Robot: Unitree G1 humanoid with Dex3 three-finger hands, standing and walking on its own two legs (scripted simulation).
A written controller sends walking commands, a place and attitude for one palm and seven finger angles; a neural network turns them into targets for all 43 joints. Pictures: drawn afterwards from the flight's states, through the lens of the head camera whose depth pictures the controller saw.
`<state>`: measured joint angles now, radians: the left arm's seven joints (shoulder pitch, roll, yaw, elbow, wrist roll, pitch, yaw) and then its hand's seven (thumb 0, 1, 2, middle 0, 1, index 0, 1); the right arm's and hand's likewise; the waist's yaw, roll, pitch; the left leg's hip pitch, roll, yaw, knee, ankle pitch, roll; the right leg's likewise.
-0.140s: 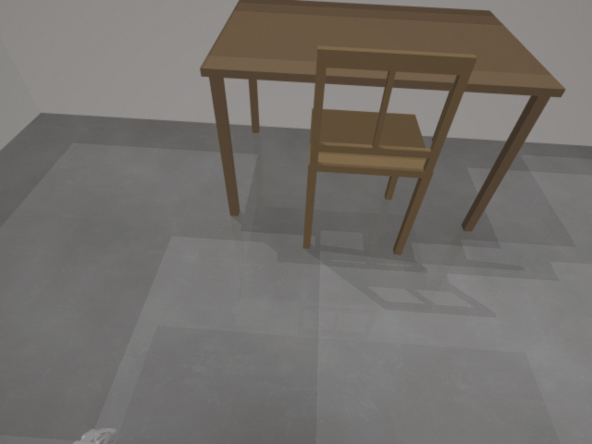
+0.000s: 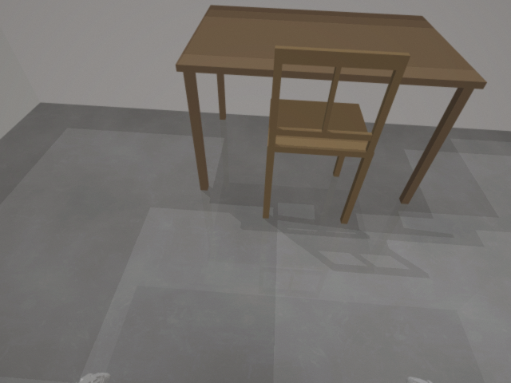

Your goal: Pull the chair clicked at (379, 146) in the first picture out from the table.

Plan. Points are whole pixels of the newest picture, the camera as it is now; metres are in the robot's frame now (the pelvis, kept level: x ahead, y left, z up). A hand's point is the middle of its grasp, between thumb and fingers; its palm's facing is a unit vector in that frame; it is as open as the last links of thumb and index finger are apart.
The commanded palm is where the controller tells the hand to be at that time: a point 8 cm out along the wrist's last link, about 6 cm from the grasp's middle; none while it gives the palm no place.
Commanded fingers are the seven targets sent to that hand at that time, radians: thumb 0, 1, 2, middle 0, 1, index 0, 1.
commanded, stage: stand and wait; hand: left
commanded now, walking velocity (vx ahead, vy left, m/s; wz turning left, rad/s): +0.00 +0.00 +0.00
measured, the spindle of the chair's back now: (330, 101) +1.06 -0.21 -0.09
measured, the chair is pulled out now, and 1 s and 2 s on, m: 0.00 0.00 0.00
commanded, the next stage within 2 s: look at it before walking up in 0.68 s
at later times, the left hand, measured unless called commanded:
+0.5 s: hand out of the picture +0.05 +0.23 -0.15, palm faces -0.03 -0.94 -0.33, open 7.4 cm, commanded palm none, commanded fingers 0.00 0.90 0.90 -0.20 -0.30 -0.20 -0.30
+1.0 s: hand out of the picture +0.08 +0.22 -0.15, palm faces -0.03 -0.94 -0.34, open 7.4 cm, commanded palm none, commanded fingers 0.00 0.90 0.90 -0.20 -0.30 -0.20 -0.30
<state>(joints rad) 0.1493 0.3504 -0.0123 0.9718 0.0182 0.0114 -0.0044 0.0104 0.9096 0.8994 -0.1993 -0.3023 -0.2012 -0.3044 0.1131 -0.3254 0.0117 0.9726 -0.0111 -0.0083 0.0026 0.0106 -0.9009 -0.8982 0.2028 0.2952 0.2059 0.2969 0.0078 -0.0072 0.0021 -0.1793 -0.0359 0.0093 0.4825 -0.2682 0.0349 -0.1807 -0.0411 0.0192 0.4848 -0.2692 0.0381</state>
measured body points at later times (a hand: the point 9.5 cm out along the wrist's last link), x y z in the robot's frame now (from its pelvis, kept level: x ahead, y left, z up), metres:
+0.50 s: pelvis -0.01 -0.02 +0.01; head -0.01 -0.02 +0.45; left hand +0.05 +0.28 -0.13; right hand +0.06 -0.32 -0.13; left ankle +0.00 +0.10 -0.74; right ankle +0.00 -0.15 -0.74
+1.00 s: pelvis +0.00 -0.03 +0.01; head +0.00 -0.03 +0.46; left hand +0.08 +0.27 -0.12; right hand +0.07 -0.32 -0.13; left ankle +0.00 +0.10 -0.74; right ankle +0.00 -0.15 -0.74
